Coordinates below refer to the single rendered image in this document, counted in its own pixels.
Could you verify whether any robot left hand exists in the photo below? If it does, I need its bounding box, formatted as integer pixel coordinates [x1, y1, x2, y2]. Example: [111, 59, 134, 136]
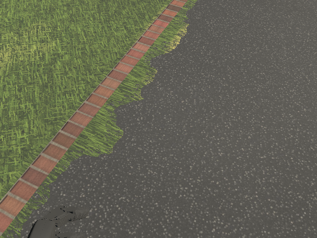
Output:
[28, 205, 89, 238]

